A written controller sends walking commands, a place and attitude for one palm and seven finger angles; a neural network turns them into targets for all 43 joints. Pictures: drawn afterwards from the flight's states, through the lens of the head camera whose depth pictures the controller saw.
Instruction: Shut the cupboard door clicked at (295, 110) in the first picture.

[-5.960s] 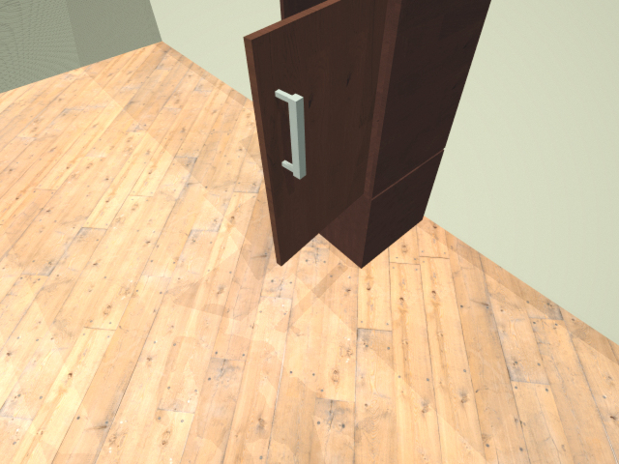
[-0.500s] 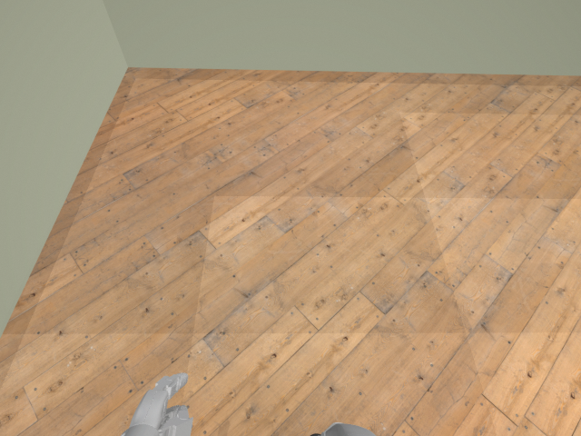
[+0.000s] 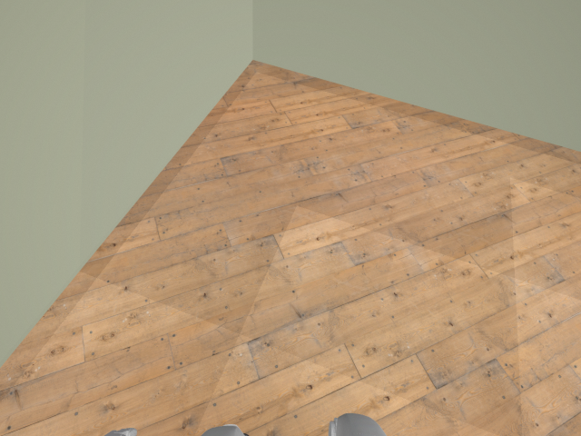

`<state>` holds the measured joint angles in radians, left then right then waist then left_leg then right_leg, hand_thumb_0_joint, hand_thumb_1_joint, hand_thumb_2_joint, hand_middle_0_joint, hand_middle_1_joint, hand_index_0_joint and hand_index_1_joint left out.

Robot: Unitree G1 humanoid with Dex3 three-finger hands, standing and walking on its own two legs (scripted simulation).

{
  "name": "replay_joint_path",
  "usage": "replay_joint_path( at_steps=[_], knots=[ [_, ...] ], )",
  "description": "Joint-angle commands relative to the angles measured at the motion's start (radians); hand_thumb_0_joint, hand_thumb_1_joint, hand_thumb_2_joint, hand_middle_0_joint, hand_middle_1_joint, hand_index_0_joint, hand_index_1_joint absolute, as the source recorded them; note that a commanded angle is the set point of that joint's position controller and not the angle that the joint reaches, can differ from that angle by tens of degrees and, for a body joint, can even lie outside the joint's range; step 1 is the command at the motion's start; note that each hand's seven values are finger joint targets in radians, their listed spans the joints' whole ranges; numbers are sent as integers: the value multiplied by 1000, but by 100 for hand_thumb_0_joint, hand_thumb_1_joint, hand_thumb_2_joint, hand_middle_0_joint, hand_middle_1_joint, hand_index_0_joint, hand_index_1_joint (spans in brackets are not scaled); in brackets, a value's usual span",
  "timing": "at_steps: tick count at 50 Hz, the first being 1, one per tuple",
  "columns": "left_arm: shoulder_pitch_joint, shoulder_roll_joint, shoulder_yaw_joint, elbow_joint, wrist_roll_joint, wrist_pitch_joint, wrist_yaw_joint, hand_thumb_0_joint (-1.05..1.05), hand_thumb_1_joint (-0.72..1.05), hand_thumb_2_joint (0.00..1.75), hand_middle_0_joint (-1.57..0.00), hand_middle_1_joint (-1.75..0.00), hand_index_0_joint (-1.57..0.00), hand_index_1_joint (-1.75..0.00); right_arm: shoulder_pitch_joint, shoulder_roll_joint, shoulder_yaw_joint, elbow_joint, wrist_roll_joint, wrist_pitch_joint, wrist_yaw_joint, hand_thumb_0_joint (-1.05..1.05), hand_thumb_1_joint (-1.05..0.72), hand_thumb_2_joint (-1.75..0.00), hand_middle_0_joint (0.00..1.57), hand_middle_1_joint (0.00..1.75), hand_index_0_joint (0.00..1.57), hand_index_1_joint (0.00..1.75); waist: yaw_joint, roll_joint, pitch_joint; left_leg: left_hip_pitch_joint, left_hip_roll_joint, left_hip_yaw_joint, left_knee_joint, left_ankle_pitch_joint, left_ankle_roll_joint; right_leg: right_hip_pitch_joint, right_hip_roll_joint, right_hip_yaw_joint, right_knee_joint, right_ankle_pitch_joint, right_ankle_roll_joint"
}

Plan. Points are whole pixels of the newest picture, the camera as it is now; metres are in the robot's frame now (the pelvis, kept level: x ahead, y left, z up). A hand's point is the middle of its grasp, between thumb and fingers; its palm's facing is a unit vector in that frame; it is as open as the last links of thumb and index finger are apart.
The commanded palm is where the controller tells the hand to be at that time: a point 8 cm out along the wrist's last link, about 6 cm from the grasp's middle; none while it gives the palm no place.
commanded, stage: walk to a spot facing it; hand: left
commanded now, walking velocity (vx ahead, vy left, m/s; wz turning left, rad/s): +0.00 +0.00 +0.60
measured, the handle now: out of the picture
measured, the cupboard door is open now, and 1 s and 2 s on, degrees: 97 97 97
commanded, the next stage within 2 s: none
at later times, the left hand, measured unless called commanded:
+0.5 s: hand out of the picture +0.02 +0.11 -0.14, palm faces +0.31 -0.91 -0.28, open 7.4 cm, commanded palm none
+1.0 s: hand out of the picture -0.10 +0.14 -0.17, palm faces +0.63 -0.73 -0.25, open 7.4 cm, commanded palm none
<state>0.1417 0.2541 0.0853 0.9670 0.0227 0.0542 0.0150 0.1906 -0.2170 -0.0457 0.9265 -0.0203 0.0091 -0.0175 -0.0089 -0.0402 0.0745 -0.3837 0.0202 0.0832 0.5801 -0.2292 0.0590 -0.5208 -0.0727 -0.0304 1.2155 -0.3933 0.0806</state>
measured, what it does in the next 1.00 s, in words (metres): steps on the spot, turning left: right foot, then left foot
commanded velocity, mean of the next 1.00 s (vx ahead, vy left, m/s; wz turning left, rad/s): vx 0.00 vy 0.00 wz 0.60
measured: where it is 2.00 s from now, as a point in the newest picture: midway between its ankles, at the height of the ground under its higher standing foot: outside the picture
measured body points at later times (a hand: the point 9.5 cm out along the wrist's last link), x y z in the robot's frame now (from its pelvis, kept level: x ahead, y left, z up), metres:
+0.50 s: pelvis +0.01 -0.10 +0.01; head +0.06 -0.11 +0.46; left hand +0.00 +0.16 -0.12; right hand +0.15 -0.33 -0.15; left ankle -0.04 +0.05 -0.64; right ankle +0.01 -0.18 -0.73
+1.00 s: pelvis -0.02 -0.08 +0.01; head +0.01 -0.03 +0.45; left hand -0.13 +0.17 -0.15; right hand +0.23 -0.20 -0.12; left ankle -0.06 +0.01 -0.73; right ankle +0.06 -0.22 -0.65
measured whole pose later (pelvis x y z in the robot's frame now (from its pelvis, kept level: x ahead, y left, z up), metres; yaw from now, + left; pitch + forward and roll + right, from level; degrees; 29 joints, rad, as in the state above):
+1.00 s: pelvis -0.02 -0.08 +0.01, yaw +37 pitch +0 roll -1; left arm 0.18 0.27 0.08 0.93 0.02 0.06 0.01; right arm 0.10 -0.21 -0.04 0.90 -0.02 0.03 0.00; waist 0.03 -0.04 0.10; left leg -0.27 -0.01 0.03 0.52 -0.25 0.04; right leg -0.49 -0.10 -0.02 1.13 -0.40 0.09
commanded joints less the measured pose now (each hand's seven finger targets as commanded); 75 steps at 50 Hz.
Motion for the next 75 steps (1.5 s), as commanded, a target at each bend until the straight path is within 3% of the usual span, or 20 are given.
replay_joint_path(
  at_steps=[1, 9, 14, 16, 17, 19, 22, 33, 38, 39, 40, 41, 42, 47, 60, 62, 63, 64, 67, 75],
  knots=[
    [12, 47, 0, -84, -3, -25, -4, 0, 90, 90, -20, -30, -20, -30, 62, -202, -52, -43, 1, -9, -3, 0, -90, -90, 20, 30, 20, 30, -8, 141, -171, 233, 234, -307, -255, 272, 73, -60, -13, 46, -64, 41, 13],
    [-42, 46, -8, -125, -8, -26, 1, 0, 90, 90, -20, -30, -20, -30, 54, -220, -74, -39, -6, 16, 15, 0, -90, -90, 20, 30, 20, 30, -35, 208, -128, 167, 206, -404, -274, 65, 85, 43, 33, 26, -338, -37, 1],
    [126, 74, 3, -92, -16, -42, 9, 0, 90, 90, -20, -30, -20, -30, -51, -205, -84, -83, 3, 34, 19, 0, -90, -90, 20, 30, 20, 30, 44, 173, -150, -48, 121, -417, -183, -16, 29, 408, 64, 8, -759, 106, -31],
    [152, 237, 31, -107, 12, -56, 23, 0, 90, 90, -20, -30, -20, -30, -67, -91, -69, -123, 13, 33, 28, 0, -90, -90, 20, 30, 20, 30, 80, -333, -111, -335, -120, -105, 306, -353, -119, 492, -403, 485, -1043, -5, -192],
    [84, 219, 14, -130, 0, -53, 29, 0, 90, 90, -20, -30, -20, -30, -60, -159, -80, -114, 2, 35, 32, 0, -90, -90, 20, 30, 20, 30, 42, -230, -99, -253, -42, -157, 484, -354, -105, 335, -441, 409, -1019, 84, -226],
    [-23, 119, -3, -148, -5, -62, 25, 0, 90, 90, -20, -30, -20, -30, -37, -119, -77, -66, -4, 54, 41, 0, -90, -90, 20, 30, 20, 30, -19, -164, -47, -247, -11, -133, 632, -219, -118, 297, -275, 217, -949, 262, -195],
    [21, 82, -17, -135, -8, -76, 22, 0, 90, 90, -20, -30, -20, -30, -25, -102, -64, -53, 5, 57, 48, 0, -90, -90, 20, 30, 20, 30, -21, -157, -69, -252, 6, -88, 627, -138, -146, 407, -217, 31, -866, 600, -164],
    [190, 141, 3, -83, 6, -73, 23, 0, 90, 90, -20, -30, -20, -30, -182, -77, -30, -87, 10, 51, 49, 0, -90, -90, 20, 30, 20, 30, 62, -153, -102, -129, 15, 10, 245, -227, -133, 555, -304, -39, -775, 825, -199],
    [135, 171, 18, -83, 0, -70, 12, 0, 90, 90, -20, -30, -20, -30, -83, -107, -33, -80, 9, 32, 44, 0, -90, -90, 20, 30, 20, 30, -4, -134, -151, 137, -13, 49, -58, -68, -91, 437, -300, -128, -618, 763, -144],
    [110, 163, 16, -93, -9, -66, 7, 0, 90, 90, -20, -30, -20, -30, -2, -154, -46, -57, 4, 25, 42, 0, -90, -90, 20, 30, 20, 30, -54, -27, -192, 320, 34, -1, -158, 117, -64, 311, -271, -169, -465, 628, -94],
    [80, 98, 4, -134, -17, -59, -2, 0, 90, 90, -20, -30, -20, -30, 68, -276, -78, -49, -5, 17, 35, 0, -90, -90, 20, 30, 20, 30, -95, 280, -217, 488, 311, -379, -198, 449, 64, 2, -107, -187, -223, -32, -11],
    [12, 82, -11, -173, -10, -45, 3, 0, 90, 90, -20, -30, -20, -30, 116, -326, -85, -32, 5, 25, 25, 0, -90, -90, 20, 30, 20, 30, -108, 312, -213, 475, 427, -491, -189, 733, 177, -108, -53, -68, -86, -280, 0],
    [-19, 104, -10, -185, -5, -36, 6, 0, 90, 90, -20, -30, -20, -30, 100, -300, -75, -34, 5, 28, 22, 0, -90, -90, 20, 30, 20, 30, -94, 179, -172, 403, 419, -396, -182, 630, 185, -92, -78, -4, -50, -233, -13],
    [38, 91, 5, -111, 0, -19, -7, 0, 90, 90, -20, -30, -20, -30, -61, -217, -53, -80, 3, 11, 4, 0, -90, -90, 20, 30, 20, 30, -1, 153, -92, 221, 216, -286, -257, 303, 79, -40, -42, 37, -41, 12, 3],
    [37, 60, -4, -149, -16, -40, 3, 0, 90, 90, -20, -30, -20, -30, -33, -218, -80, -75, -2, 25, 15, 0, -90, -90, 20, 30, 20, 30, 15, 219, -140, 88, 147, -422, -163, 246, 68, 291, 72, 0, -619, 56, -14],
    [125, 144, 16, -133, -6, -62, 14, 0, 90, 90, -20, -30, -20, -30, -35, -150, -74, -90, 15, 24, 21, 0, -90, -90, 20, 30, 20, 30, 60, 6, -192, -119, 36, -338, 2, 33, -26, 585, -88, 139, -907, 159, -50],
    [135, 230, 33, -134, 8, -65, 23, 0, 90, 90, -20, -30, -20, -30, -34, -88, -64, -112, 17, 22, 23, 0, -90, -90, 20, 30, 20, 30, 74, -288, -178, -281, -109, -121, 273, -346, -111, 627, -382, 406, -950, 264, -165],
    [119, 220, 19, -136, 0, -63, 26, 0, 90, 90, -20, -30, -20, -30, -48, -145, -71, -106, 5, 26, 26, 0, -90, -90, 20, 30, 20, 30, 67, -211, -153, -237, -49, -148, 492, -398, -102, 463, -446, 380, -930, 369, -234],
    [-22, 105, -9, -165, -9, -63, 26, 0, 90, 90, -20, -30, -20, -30, 3, -118, -70, -46, 3, 53, 39, 0, -90, -90, 20, 30, 20, 30, -23, -154, -87, -228, 8, -123, 664, -208, -131, 399, -263, 117, -875, 521, -191],
    [116, 129, 0, -122, -3, -71, 23, 0, 90, 90, -20, -30, -20, -30, -99, -79, -42, -58, 8, 58, 49, 0, -90, -90, 20, 30, 20, 30, 33, -126, -81, -174, 18, -19, 394, -188, -149, 512, -274, -48, -824, 726, -187]
  ],
)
